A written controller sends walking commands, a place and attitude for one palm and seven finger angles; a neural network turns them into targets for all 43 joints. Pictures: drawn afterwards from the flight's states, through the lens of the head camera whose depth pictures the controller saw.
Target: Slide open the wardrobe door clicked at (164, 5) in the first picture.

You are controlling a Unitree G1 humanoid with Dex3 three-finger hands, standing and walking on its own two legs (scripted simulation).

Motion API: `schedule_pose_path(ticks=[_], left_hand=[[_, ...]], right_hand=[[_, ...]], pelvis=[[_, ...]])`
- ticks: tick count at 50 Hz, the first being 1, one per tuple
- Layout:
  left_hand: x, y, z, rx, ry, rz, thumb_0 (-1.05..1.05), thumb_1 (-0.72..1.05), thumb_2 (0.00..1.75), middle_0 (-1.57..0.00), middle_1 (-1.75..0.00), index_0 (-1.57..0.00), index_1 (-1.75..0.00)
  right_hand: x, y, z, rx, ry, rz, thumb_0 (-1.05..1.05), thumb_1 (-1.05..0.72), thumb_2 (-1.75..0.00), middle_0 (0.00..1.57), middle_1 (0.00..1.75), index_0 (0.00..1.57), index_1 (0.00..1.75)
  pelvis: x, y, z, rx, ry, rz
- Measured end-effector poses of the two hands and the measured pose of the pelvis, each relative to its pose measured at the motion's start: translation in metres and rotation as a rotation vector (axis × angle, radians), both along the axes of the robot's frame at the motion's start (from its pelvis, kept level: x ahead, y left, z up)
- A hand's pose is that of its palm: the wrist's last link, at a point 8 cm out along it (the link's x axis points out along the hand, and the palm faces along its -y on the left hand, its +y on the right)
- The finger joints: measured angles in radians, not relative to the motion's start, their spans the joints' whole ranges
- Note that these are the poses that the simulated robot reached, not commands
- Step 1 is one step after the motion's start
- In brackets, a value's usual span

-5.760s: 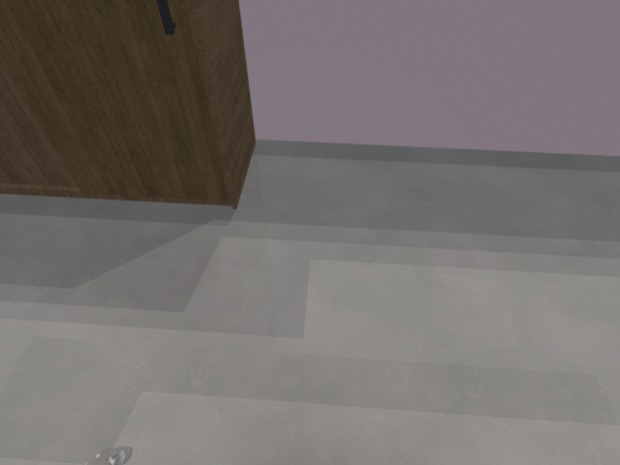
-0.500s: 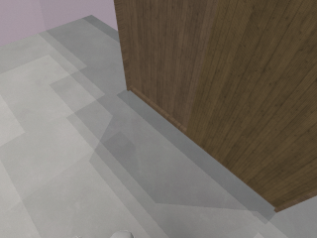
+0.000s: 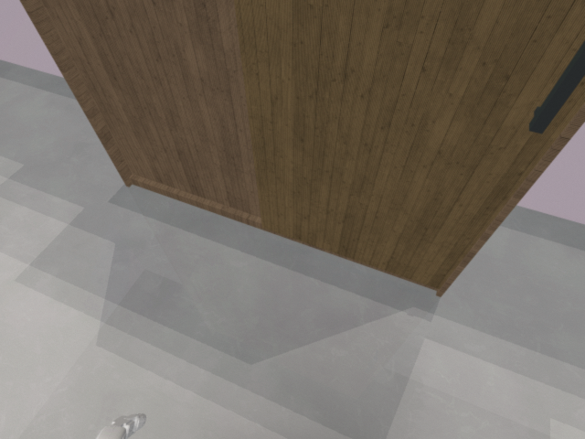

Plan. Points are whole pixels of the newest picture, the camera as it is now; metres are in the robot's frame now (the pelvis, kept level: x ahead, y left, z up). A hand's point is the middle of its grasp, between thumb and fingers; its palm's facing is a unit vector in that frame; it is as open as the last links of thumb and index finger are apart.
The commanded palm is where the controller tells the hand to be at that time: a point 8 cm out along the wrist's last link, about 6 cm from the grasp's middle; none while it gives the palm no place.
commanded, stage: turn to face it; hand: right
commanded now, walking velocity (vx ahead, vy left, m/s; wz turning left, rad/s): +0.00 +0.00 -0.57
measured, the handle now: out of the picture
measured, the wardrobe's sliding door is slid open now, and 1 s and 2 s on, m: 0.00 0.00 0.00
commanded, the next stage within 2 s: take the last steps up to it in 0.56 s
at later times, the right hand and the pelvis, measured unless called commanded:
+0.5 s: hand out of the picture +0.06 -0.21 -0.14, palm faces +0.22 +0.93 -0.30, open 7.4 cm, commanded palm none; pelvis -0.01 +0.02 +0.00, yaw -13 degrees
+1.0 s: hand out of the picture -0.15 -0.18 -0.17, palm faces +0.45 +0.86 -0.22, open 7.4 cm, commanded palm none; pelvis -0.02 -0.02 +0.00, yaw -21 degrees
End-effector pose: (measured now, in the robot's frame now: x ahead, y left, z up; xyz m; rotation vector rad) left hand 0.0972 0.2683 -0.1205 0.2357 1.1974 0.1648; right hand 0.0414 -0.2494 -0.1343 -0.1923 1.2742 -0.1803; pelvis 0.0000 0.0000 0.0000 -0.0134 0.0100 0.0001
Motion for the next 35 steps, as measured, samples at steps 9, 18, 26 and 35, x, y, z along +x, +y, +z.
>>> schedule_pose_path(ticks=[9,18,26,35], left_hand=[[0.021,-0.044,0.016,0.025,-0.048,-0.121,0.0,0.91,0.9,-0.21,-0.3,-0.2,-0.3],[0.007,-0.048,0.003,-0.032,0.007,-0.152,0.0,0.9,0.9,-0.21,-0.3,-0.2,-0.3],[-0.004,-0.018,-0.027,-0.085,0.066,-0.156,0.01,0.91,0.9,-0.21,-0.3,-0.2,-0.3],[-0.001,-0.003,-0.02,-0.07,0.126,-0.223,0.01,0.91,0.9,-0.2,-0.3,-0.2,-0.3]], right_hand=[[-0.024,-0.05,0.0,-0.024,0.017,-0.122,0.01,-0.91,-0.9,0.19,0.3,0.2,0.3],[-0.002,-0.042,0.021,-0.055,-0.096,-0.145,0.01,-0.91,-0.9,0.19,0.3,0.2,0.3],[-0.001,0.004,0.031,-0.086,-0.171,-0.156,0.01,-0.91,-0.9,0.19,0.3,0.2,0.3],[-0.062,0.04,0.032,-0.048,-0.084,-0.272,0.01,-0.9,-0.9,0.2,0.3,0.21,0.3]], pelvis=[[-0.007,-0.02,0.006,0.032,-0.007,-0.092],[-0.01,-0.011,0.01,0.021,-0.005,-0.172],[-0.012,0.021,0.001,-0.004,-0.014,-0.238],[-0.016,0.034,0.012,-0.034,-0.022,-0.312]])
